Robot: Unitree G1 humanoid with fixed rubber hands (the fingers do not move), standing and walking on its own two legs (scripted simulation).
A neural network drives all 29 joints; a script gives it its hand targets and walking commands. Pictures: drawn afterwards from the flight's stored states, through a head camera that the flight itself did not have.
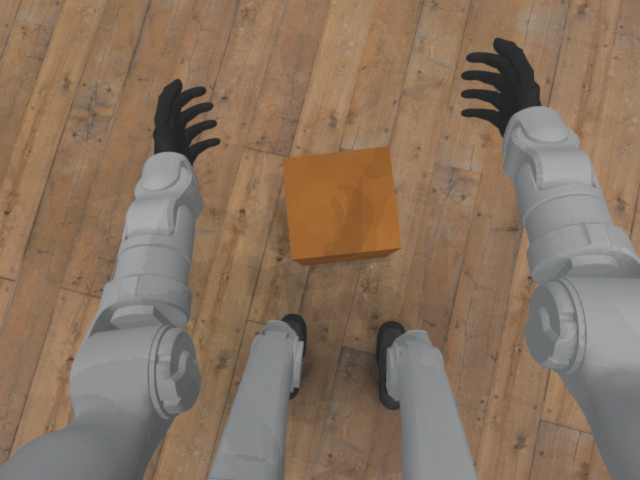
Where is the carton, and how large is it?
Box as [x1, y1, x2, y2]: [282, 146, 401, 265]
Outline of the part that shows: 388,146 282,159 291,258 293,260 304,265 386,256 401,247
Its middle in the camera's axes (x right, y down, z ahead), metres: +0.05 -0.06 +0.86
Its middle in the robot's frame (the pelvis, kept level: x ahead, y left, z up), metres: +0.48 +0.03 -0.51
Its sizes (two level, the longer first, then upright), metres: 0.210 0.200 0.250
